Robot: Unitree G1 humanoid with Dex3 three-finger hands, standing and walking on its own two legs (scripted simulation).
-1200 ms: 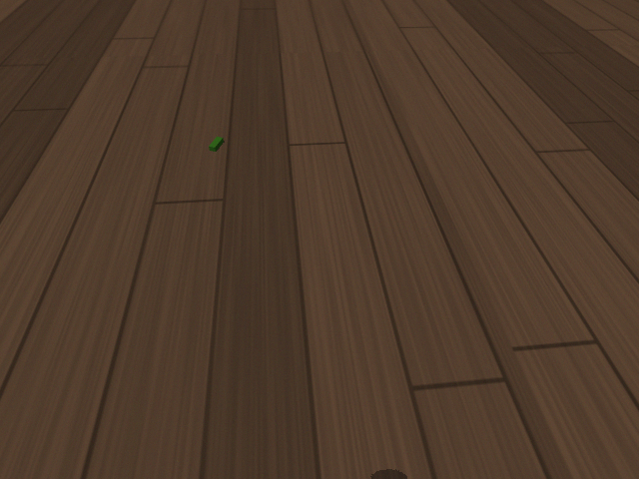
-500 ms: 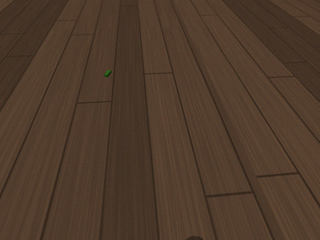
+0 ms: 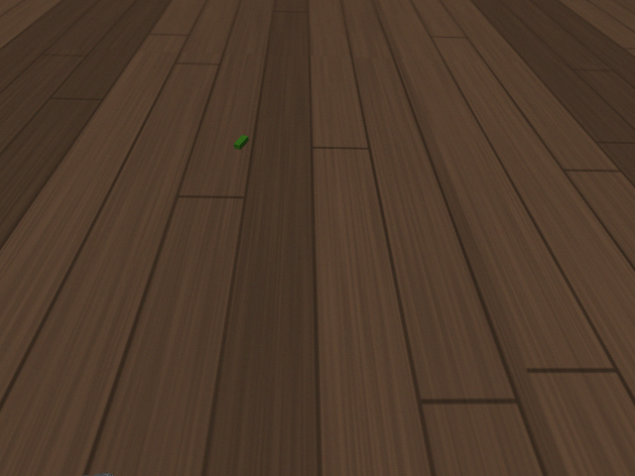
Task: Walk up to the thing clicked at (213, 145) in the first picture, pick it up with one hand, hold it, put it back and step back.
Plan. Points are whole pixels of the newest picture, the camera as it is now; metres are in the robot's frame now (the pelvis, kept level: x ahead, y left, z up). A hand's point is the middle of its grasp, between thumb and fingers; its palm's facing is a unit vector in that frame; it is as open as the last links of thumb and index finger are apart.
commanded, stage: walk up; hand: left
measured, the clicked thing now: (241, 142) +1.85 +0.37 -0.77
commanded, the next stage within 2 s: none
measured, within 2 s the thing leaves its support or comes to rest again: neither
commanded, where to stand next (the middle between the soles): +1.92 -0.05 m, yaw +68 degrees
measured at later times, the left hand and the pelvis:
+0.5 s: hand (66, 421) +0.23 +0.36 -0.14, palm faces +0.23 -0.95 -0.23, open 7.4 cm; pelvis +0.18 +0.07 +0.00, yaw +18 degrees
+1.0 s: hand (129, 343) +0.35 +0.31 -0.14, palm faces +0.59 -0.72 -0.37, open 7.4 cm; pelvis +0.50 +0.05 -0.01, yaw +37 degrees
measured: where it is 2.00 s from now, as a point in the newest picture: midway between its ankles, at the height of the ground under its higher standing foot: (282, 259)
